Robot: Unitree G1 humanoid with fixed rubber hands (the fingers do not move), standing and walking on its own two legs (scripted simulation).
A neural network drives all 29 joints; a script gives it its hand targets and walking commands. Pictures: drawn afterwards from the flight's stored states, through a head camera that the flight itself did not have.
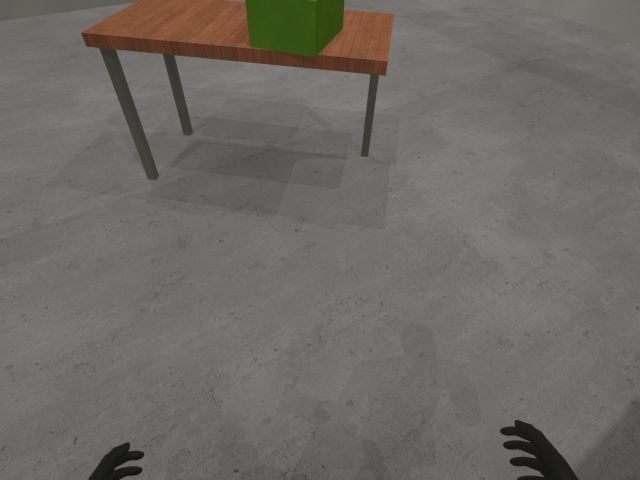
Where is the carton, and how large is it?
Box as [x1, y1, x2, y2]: [245, 0, 343, 56]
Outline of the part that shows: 245,0 250,46 315,56 342,28 343,0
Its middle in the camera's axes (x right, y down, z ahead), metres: -0.08 -0.82 +1.40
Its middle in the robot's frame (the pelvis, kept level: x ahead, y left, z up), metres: +1.62 +0.05 +0.04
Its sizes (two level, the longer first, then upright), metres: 0.319 0.251 0.172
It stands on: a table, 0.71 m high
